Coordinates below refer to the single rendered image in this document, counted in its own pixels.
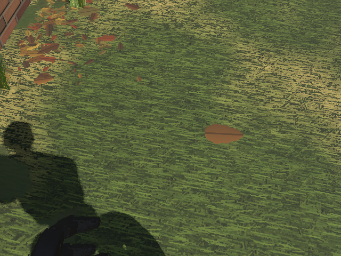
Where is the robot left hand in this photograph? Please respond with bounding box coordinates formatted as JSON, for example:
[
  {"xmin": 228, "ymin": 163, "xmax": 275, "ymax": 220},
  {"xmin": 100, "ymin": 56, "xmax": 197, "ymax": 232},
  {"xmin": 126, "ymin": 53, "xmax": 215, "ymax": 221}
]
[{"xmin": 28, "ymin": 215, "xmax": 108, "ymax": 256}]

